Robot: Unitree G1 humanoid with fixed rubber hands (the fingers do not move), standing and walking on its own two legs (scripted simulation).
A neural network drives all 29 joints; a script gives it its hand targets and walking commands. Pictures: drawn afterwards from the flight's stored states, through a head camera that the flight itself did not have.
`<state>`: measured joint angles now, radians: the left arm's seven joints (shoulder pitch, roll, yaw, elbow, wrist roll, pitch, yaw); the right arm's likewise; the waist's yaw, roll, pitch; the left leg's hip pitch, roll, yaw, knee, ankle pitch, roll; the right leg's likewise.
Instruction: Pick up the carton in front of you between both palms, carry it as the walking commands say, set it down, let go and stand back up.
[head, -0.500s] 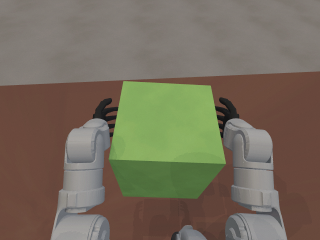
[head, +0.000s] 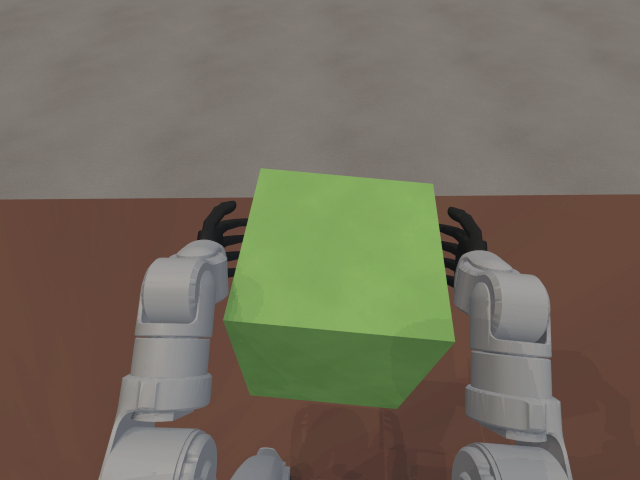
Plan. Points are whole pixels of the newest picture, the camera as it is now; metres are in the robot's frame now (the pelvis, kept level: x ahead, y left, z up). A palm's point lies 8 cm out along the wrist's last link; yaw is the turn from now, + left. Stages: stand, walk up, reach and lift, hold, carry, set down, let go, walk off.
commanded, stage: carry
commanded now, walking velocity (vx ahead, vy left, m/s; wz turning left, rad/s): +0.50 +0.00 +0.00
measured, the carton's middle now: (334, 298) +0.35 +0.02 +0.03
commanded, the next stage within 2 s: none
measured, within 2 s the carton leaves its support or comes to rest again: neither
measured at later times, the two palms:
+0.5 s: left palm (263, 125) +0.67 +0.17 +0.08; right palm (434, 131) +0.66 -0.13 +0.09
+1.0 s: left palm (286, 73) +0.95 +0.18 +0.03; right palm (414, 75) +0.97 -0.12 +0.03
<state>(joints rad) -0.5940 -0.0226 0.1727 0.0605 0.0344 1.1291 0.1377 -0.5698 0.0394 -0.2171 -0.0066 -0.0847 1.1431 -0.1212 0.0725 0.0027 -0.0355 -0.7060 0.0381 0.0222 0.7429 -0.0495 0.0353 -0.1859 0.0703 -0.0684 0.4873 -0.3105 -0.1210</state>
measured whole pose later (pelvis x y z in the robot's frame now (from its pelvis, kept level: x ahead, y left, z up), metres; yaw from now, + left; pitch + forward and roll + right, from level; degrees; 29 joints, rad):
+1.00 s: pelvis +0.62 +0.01 -0.06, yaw +1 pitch +6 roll +2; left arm -0.55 -0.03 0.18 0.10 0.04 1.10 0.13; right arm -0.55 0.05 -0.20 0.06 -0.09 1.11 -0.12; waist 0.06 0.00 -0.03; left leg -0.73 0.05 0.00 0.93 -0.19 0.02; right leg -0.26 0.07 -0.08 0.50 -0.24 -0.13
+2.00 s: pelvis +1.23 +0.02 -0.13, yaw +1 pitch +5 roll +1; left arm -0.54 -0.02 0.18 0.13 0.04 1.12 0.13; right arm -0.56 0.04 -0.19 0.11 -0.08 1.13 -0.11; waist 0.06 -0.01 -0.03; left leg -0.66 0.04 -0.01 1.09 -0.34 0.03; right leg -0.35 0.07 -0.11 0.52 -0.17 -0.15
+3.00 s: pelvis +1.87 +0.03 -0.15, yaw +3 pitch +5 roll +1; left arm -0.44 -0.09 0.19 -0.02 0.10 1.19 0.13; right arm -0.46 0.08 -0.21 -0.01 -0.09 1.17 -0.10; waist 0.02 0.00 -0.05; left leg -0.46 0.00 0.04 1.13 -0.36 0.01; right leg -0.37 0.03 -0.16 0.41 -0.14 -0.11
